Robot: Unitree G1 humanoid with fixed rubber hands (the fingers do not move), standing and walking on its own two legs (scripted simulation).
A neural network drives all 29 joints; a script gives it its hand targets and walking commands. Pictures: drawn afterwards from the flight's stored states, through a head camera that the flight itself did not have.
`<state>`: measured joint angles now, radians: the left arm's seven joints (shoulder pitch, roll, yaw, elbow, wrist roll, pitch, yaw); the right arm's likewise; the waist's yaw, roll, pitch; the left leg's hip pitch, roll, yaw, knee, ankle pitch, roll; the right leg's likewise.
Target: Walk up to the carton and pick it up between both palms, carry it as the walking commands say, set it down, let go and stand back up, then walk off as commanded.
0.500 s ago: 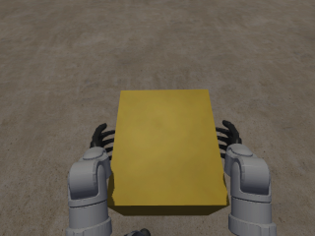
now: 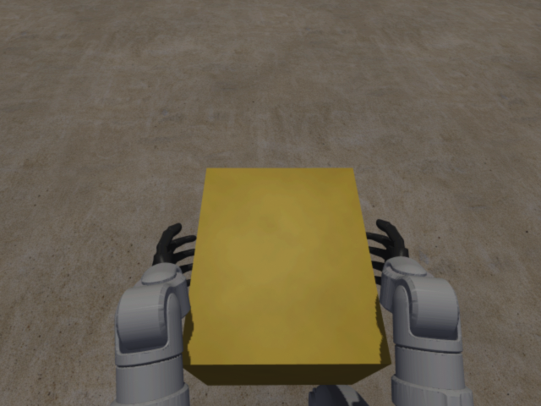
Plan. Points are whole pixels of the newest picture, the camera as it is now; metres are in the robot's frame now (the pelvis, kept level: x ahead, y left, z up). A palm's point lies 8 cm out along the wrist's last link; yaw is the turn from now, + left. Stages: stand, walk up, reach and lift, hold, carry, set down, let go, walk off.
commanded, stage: carry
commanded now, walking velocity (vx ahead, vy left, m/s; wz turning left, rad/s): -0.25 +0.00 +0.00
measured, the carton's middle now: (279, 277) +0.31 +0.01 -0.01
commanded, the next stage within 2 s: none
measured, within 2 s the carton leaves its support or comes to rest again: neither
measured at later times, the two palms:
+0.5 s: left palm (182, 400) +0.12 +0.12 +0.10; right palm out of the picture +0.09 -0.19 +0.08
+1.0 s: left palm out of the picture +0.03 +0.17 +0.09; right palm out of the picture +0.03 -0.14 +0.08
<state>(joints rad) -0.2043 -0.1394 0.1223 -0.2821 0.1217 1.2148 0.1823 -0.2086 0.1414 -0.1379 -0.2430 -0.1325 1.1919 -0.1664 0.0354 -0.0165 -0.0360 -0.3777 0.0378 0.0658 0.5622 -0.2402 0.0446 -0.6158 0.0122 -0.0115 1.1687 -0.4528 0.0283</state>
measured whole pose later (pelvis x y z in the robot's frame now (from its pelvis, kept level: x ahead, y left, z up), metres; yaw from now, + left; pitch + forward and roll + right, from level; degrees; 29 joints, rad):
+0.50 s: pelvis -0.18 -0.01 +0.00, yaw -1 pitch +4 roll +2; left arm -0.27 -0.15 0.14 -0.21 0.16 1.19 0.15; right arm -0.23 0.14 -0.15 -0.26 -0.11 1.23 -0.24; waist -0.03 0.01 -0.10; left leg -0.42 0.02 0.06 0.77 -0.44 -0.05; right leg -0.38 -0.05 -0.06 0.53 -0.21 -0.02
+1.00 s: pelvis -0.24 +0.01 +0.00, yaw +0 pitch +2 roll +1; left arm -0.26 -0.15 0.15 -0.16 0.12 1.20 0.20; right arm -0.25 0.15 -0.17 -0.17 -0.14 1.22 -0.22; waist 0.01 -0.01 -0.12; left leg -0.35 0.00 0.08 0.55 -0.24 0.03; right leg -0.44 -0.08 -0.07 0.50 -0.10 0.01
